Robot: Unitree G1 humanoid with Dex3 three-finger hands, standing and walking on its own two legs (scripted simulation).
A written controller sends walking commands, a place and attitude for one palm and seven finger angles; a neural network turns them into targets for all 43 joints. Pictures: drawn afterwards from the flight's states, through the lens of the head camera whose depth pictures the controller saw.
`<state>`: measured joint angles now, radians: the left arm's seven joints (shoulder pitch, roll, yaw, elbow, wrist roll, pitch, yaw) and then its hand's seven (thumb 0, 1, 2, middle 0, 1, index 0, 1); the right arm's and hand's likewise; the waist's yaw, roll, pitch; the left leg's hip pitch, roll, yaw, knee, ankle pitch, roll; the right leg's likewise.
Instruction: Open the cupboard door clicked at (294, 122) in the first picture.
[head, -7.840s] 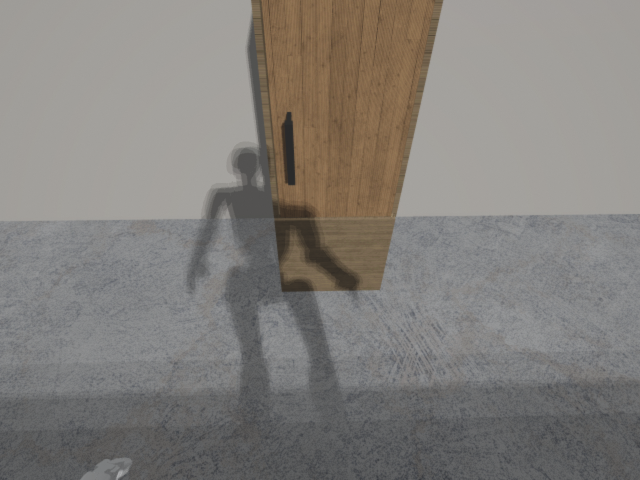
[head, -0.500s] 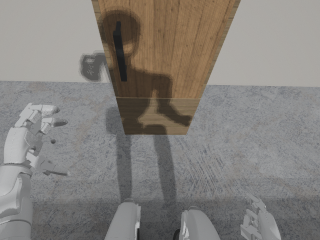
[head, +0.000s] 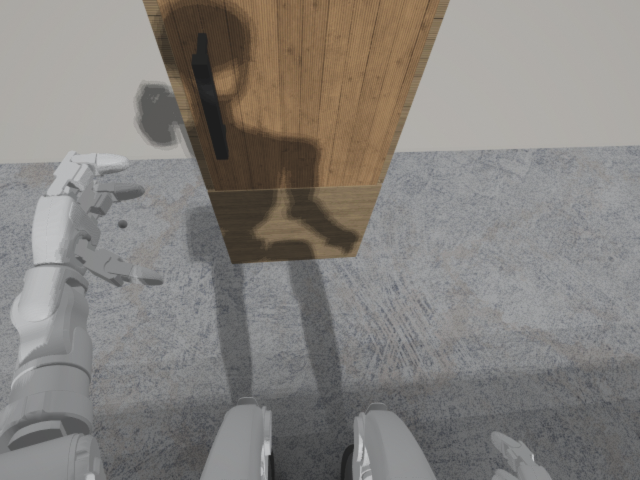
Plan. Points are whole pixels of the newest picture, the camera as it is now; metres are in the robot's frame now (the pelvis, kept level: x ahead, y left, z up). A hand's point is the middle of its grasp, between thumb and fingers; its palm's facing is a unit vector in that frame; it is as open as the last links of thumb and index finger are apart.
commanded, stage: move the hooked fingers beside the handle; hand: left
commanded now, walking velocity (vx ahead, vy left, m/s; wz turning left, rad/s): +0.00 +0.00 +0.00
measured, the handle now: (213, 103) +0.60 +0.17 +0.03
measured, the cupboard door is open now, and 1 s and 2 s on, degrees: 0 0 0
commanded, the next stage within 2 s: none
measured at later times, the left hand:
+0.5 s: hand (154, 170) +0.48 +0.22 +0.03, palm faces +0.10 -0.99 -0.02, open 14.0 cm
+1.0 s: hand (172, 126) +0.56 +0.22 +0.03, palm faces +0.10 -0.99 -0.01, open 14.0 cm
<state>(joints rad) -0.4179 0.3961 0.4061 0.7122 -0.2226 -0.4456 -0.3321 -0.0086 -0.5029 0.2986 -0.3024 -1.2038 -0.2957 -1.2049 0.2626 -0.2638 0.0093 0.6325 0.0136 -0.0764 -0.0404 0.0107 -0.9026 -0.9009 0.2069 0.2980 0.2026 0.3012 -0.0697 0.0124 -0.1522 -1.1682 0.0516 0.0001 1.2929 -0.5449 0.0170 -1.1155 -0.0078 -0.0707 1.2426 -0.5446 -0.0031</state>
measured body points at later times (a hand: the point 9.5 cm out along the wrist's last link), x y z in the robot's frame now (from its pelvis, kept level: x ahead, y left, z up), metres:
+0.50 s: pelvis -0.01 +0.00 -0.01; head +0.15 +0.02 +0.41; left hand +0.47 +0.28 +0.03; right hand +0.05 -0.28 -0.13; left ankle +0.03 +0.11 -0.62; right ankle +0.02 -0.12 -0.62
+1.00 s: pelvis -0.01 +0.00 -0.03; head +0.18 +0.03 +0.37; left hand +0.55 +0.27 +0.03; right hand -0.02 -0.27 -0.13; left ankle +0.03 +0.11 -0.62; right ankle +0.02 -0.12 -0.62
